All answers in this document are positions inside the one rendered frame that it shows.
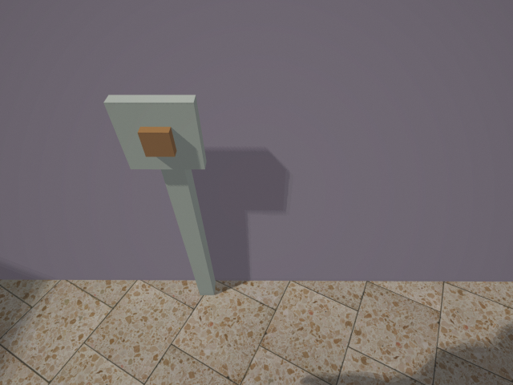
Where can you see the button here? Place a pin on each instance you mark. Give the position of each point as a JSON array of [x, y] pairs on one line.
[[157, 141]]

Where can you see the panel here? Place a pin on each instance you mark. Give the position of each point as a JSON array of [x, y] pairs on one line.
[[180, 112]]

